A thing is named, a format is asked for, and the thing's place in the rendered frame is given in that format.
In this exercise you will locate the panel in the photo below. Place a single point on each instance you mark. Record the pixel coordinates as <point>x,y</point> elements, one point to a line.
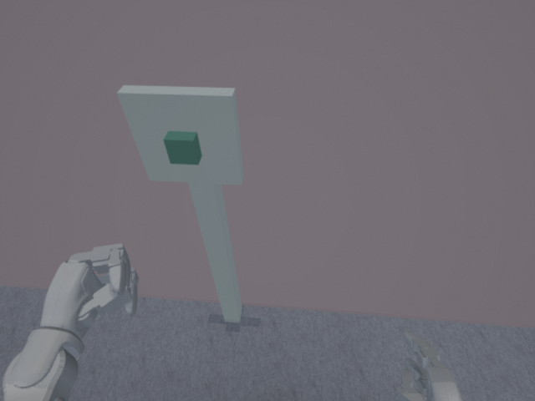
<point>152,111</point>

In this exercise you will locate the right robot hand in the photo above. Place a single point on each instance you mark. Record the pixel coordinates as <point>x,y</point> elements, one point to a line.
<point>436,383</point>

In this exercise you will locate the button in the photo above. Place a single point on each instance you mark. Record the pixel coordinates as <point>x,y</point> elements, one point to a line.
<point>183,147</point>

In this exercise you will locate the left robot forearm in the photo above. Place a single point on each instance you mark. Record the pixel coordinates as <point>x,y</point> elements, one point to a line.
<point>46,369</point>

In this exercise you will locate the left robot hand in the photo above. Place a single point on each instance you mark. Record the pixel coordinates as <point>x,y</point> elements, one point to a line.
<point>68,303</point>

